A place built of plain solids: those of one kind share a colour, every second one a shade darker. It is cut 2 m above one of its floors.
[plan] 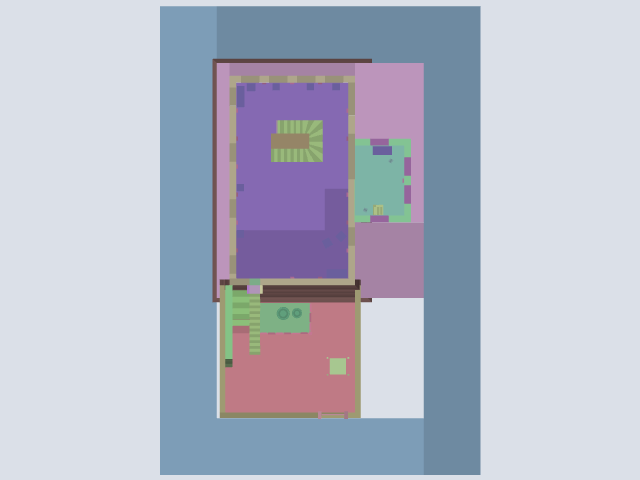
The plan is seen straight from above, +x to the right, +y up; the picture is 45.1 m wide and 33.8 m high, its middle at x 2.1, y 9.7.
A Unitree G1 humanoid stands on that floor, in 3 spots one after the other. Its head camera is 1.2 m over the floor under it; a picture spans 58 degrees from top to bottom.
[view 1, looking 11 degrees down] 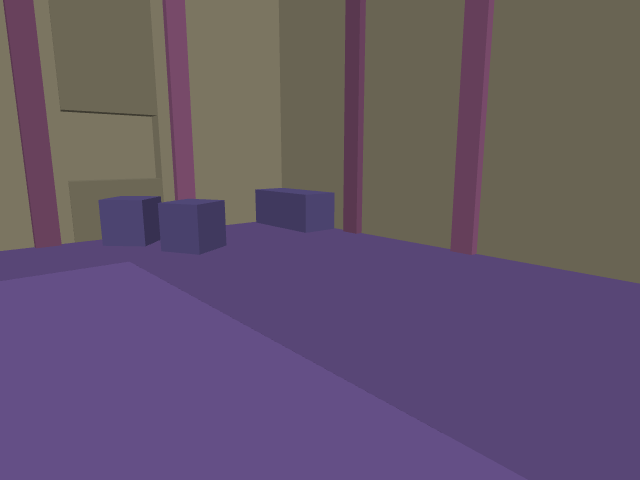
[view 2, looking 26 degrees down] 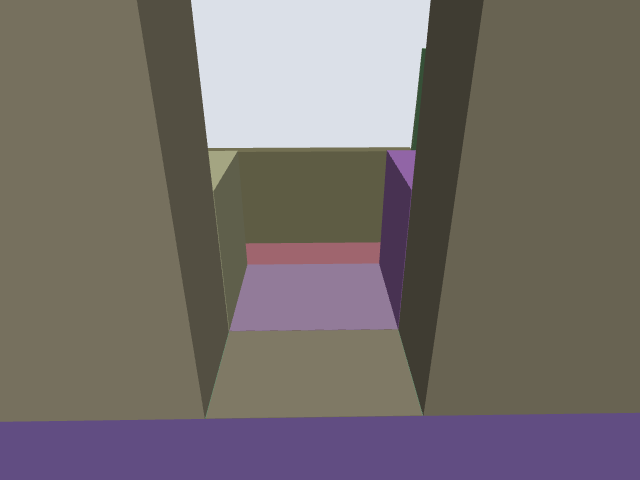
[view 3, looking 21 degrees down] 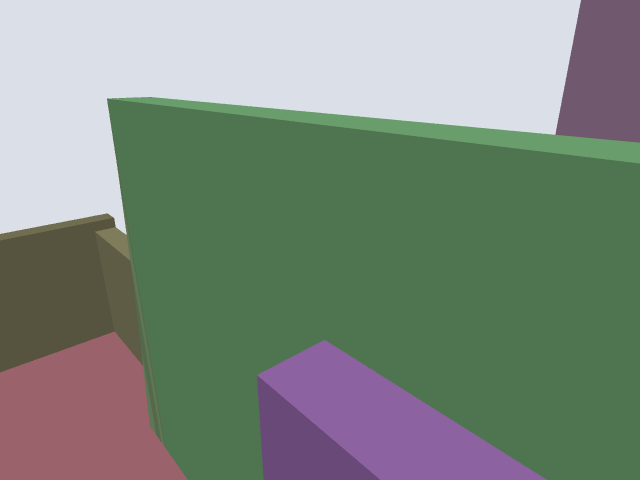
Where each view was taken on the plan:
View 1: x -2.69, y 11.92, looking -41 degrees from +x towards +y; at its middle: floor_storey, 6.29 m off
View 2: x -2.49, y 8.06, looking -91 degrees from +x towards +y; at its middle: wall_court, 11.69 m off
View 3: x -2.49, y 6.51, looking -132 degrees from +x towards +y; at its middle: wall_court_mass_right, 2.52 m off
